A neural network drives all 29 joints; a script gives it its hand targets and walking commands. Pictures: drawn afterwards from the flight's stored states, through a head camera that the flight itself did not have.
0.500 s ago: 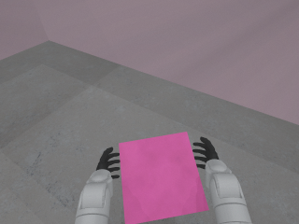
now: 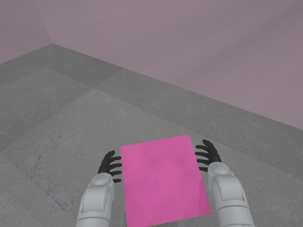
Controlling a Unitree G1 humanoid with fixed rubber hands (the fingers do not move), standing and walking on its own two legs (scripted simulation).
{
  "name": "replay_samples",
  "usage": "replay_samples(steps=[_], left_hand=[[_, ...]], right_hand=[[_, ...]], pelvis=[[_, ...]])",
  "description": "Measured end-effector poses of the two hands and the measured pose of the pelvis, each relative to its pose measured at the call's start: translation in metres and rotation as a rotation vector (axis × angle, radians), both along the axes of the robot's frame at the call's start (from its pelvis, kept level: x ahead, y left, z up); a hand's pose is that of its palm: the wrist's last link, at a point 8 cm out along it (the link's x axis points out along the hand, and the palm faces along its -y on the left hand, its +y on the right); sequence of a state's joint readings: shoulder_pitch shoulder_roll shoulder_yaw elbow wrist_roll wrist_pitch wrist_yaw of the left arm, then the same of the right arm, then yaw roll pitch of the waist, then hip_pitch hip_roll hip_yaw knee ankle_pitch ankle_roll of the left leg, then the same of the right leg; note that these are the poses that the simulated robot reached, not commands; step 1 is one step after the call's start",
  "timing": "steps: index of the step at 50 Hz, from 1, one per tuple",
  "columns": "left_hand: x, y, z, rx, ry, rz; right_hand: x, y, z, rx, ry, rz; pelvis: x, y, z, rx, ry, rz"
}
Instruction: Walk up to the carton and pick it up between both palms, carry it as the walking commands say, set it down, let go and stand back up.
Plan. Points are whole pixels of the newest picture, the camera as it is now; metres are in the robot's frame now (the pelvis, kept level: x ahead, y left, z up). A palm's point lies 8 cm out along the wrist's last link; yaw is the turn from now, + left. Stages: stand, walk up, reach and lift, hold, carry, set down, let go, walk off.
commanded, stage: carry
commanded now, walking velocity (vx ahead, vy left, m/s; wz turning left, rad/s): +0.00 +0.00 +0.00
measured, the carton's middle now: (161, 181) +0.29 -0.01 -0.08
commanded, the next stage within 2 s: hold in 0.74 s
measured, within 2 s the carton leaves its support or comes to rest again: neither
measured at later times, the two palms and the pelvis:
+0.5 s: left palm (109, 179) +0.26 +0.13 +0.01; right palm (219, 168) +0.27 -0.16 +0.03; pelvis +0.00 -0.01 +0.00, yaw +0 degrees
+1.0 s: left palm (105, 175) +0.25 +0.14 +0.04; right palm (220, 165) +0.26 -0.16 +0.06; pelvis -0.02 -0.01 +0.01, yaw -5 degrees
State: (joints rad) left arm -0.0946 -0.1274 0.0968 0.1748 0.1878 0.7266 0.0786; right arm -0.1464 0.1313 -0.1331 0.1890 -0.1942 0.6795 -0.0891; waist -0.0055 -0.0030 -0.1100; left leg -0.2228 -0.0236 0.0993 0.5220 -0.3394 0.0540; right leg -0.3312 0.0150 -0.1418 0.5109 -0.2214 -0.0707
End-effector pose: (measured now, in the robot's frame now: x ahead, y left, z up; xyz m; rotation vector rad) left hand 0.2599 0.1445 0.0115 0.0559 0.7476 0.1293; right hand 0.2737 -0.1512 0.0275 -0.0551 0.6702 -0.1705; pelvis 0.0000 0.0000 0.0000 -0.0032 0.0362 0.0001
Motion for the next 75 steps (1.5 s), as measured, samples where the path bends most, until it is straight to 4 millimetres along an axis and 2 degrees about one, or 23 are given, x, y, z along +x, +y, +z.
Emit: replay_samples(steps=[38,43,49,55,60,65,75], left_hand=[[-0.005,-0.016,-0.002,0.006,0.005,-0.006],[-0.011,-0.014,0.007,0.019,-0.005,0.009],[-0.008,-0.009,0.028,0.018,-0.051,0.013],[-0.014,-0.006,0.033,0.017,-0.052,-0.007],[-0.018,-0.003,0.025,0.036,-0.024,0.037],[-0.019,-0.003,0.009,0.038,0.005,0.067],[0.004,-0.008,-0.013,-0.012,-0.001,0.01]], right_hand=[[-0.005,-0.016,-0.002,0.009,-0.004,-0.001],[-0.012,-0.012,0.008,-0.001,-0.022,-0.001],[-0.013,-0.007,0.026,0.003,-0.067,-0.002],[-0.022,-0.005,0.031,0.012,-0.065,-0.031],[-0.026,0.001,0.022,0.055,-0.041,-0.03],[-0.018,0.001,0.009,0.064,-0.019,-0.015],[0.004,-0.008,-0.013,0.044,-0.022,-0.029]], pelvis=[[-0.004,-0.015,0.001,0.005,0.004,-0.004],[-0.005,-0.013,0.007,0.007,-0.046,-0.036],[-0.019,-0.008,0.008,0.002,-0.104,-0.08],[-0.039,-0.002,0.006,0.002,-0.157,-0.082],[-0.05,0.001,0.002,0.001,-0.188,-0.065],[-0.057,0.001,-0.003,0.005,-0.185,-0.047],[-0.052,-0.006,-0.008,0.008,-0.095,-0.051]])
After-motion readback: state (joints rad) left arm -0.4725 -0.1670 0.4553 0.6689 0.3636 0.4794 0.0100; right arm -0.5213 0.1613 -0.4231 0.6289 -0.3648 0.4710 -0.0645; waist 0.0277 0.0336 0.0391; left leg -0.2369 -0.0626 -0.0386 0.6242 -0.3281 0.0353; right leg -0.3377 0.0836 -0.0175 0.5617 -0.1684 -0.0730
